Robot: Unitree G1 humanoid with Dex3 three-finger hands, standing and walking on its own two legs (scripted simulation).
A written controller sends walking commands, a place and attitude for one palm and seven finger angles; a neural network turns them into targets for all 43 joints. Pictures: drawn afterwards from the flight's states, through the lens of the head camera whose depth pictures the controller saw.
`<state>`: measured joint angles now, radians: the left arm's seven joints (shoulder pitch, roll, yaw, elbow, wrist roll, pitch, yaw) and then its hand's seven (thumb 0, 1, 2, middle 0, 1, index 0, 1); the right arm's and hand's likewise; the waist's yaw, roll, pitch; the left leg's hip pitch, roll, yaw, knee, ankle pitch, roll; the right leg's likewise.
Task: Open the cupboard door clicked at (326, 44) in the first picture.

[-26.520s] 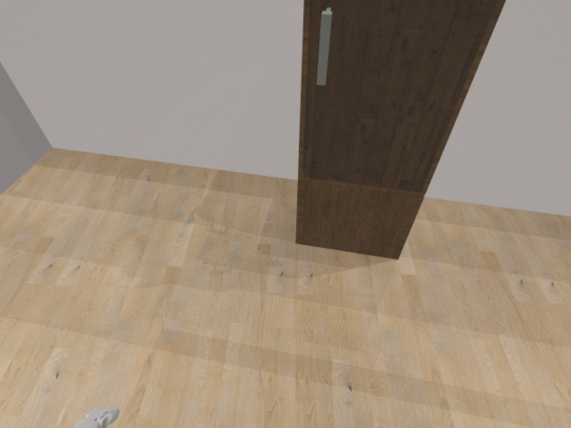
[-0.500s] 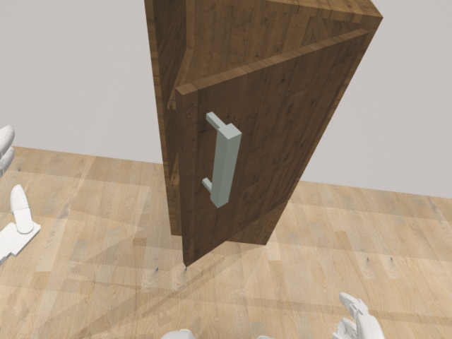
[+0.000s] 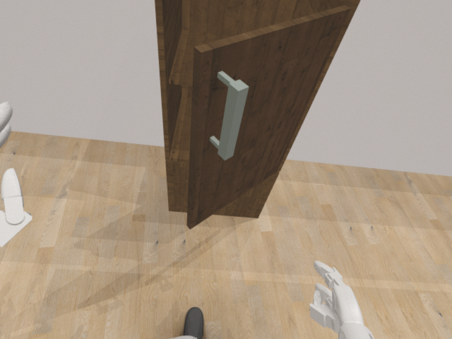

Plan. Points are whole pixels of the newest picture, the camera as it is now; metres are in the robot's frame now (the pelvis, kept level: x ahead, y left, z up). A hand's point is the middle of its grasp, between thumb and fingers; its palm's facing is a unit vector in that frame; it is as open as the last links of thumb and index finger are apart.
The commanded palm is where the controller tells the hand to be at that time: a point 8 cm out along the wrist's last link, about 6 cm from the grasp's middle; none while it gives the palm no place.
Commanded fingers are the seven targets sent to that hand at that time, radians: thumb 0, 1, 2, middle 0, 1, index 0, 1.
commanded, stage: stop stepping back and stand still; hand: left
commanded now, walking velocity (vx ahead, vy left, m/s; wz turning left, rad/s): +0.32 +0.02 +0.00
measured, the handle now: (224, 118) +0.47 +0.06 +0.13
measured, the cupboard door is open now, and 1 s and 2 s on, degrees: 41 41 41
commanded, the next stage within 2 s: let the arm hang, fingers relaxed in 1.72 s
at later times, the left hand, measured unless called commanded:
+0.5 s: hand out of the picture +0.12 +0.26 +0.20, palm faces +0.32 -0.79 -0.52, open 7.4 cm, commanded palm +0.07 +0.31 +0.19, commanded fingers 0.00 0.90 0.90 -0.20 -0.30 -0.20 -0.30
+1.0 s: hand out of the picture +0.14 +0.29 +0.19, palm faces +0.37 -0.77 -0.53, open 7.4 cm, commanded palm +0.08 +0.33 +0.19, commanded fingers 0.00 0.90 0.90 -0.20 -0.30 -0.20 -0.30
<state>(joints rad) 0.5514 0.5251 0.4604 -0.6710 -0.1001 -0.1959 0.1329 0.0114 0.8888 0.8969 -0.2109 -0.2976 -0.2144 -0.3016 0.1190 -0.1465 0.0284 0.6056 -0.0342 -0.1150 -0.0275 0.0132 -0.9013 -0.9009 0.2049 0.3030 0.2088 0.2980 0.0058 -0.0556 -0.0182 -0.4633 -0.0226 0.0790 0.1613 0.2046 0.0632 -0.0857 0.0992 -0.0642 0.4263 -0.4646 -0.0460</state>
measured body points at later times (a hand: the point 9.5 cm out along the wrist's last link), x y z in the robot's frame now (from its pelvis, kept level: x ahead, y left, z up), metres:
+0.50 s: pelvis -0.08 +0.01 +0.02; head -0.09 +0.03 +0.46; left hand +0.09 +0.30 +0.23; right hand +0.06 -0.21 -0.06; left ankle -0.01 +0.11 -0.73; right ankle -0.11 -0.08 -0.71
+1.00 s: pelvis -0.07 +0.03 +0.01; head -0.04 +0.04 +0.46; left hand +0.12 +0.33 +0.21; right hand +0.11 -0.20 -0.07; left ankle -0.05 +0.16 -0.73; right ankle -0.11 -0.08 -0.73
